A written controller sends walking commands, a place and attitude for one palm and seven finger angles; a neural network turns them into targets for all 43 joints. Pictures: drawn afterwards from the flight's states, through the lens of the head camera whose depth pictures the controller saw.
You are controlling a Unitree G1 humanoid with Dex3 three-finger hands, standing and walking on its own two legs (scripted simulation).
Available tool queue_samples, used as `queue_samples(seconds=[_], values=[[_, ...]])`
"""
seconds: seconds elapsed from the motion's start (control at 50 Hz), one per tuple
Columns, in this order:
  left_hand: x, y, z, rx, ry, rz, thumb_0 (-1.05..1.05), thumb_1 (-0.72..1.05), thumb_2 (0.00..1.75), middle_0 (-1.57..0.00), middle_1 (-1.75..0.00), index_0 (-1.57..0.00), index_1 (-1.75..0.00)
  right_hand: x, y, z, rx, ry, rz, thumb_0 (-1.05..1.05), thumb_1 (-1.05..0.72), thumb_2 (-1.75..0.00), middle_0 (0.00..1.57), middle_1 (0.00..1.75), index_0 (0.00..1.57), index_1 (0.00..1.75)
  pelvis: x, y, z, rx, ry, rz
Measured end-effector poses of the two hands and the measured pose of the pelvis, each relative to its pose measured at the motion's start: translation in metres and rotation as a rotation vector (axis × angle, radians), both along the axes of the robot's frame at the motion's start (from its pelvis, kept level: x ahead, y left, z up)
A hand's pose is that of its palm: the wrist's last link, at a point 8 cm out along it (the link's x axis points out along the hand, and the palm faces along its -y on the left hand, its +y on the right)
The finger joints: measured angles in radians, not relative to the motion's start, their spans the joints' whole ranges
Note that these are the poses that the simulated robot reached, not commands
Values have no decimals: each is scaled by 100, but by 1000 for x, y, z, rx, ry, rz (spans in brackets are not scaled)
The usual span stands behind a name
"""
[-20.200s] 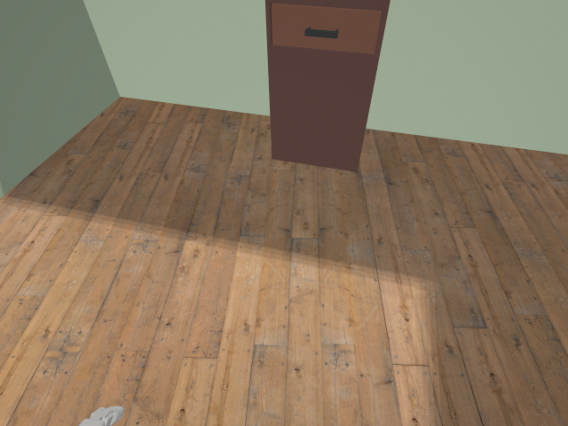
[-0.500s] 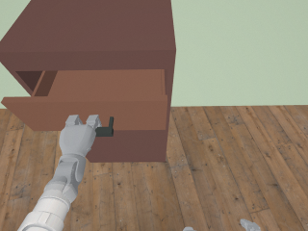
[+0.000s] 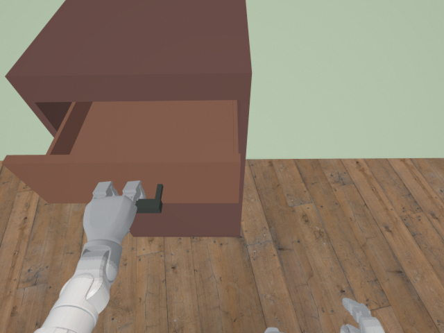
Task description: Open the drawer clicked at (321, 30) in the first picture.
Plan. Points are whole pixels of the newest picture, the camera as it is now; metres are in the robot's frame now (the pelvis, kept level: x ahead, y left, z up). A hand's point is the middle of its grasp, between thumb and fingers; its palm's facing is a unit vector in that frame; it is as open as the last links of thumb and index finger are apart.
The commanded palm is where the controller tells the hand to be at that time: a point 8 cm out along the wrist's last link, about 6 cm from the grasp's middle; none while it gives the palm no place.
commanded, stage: pull the drawer open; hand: left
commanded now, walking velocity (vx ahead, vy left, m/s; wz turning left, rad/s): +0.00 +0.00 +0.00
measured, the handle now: (129, 197) +0.37 +0.21 -0.01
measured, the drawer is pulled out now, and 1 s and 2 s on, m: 0.17 0.29 0.30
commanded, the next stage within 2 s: open the thumb to release the handle in 1.26 s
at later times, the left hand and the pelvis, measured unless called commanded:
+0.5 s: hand (114, 263) +0.25 +0.21 -0.03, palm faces +0.00 -0.08 -1.00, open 5.6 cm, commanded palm +0.21 +0.22 +0.02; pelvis +0.00 +0.00 +0.00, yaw +0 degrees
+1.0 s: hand (108, 291) +0.20 +0.21 -0.03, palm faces -0.02 -0.10 -1.00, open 5.7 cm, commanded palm +0.16 +0.22 +0.02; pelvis +0.01 -0.01 -0.01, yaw +0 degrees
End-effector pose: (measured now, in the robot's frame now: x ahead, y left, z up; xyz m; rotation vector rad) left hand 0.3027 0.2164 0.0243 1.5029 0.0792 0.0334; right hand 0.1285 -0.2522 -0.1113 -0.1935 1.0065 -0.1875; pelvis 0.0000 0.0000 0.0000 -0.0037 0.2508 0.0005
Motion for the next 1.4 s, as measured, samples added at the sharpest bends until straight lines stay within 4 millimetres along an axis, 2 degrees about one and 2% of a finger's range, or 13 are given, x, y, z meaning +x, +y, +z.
queue_samples(seconds=[0.2, 0.42, 0.68, 1.12, 1.4], values=[[-29, 0, -1, -16, -18, -1, 4, 73, 81, -31, -134, -42, -135, 9, 0, 5, -4, -20, 16, 1, -90, -90, 20, 30, 20, 30, 3, 1, 0, -1, -8, -6], [-65, -2, 0, -19, -23, 21, 5, 72, 81, -31, -133, -42, -135, 39, 10, 9, 20, -91, 70, 1, -90, -90, 20, 30, 20, 30, 5, 1, -2, -1, -24, -1], [-91, -4, 0, -21, -19, 44, 6, 72, 80, -32, -132, -42, -135, 65, 23, 13, 43, -155, 136, 1, -90, -90, 20, 30, 20, 30, 5, -5, -5, 4, -37, 2], [-136, -5, 1, -19, -3, 55, 6, 72, 78, -31, -132, -42, -135, 70, 12, 5, 40, -159, 166, 2, -90, -90, 20, 30, 20, 30, 6, -12, -15, 15, -19, -11], [-140, -5, 2, -10, -14, 44, 5, 72, 75, -31, -131, -41, -134, 67, 13, -2, 46, -163, 175, 2, -90, -90, 20, 30, 20, 30, 5, -14, -21, 22, -3, -16]])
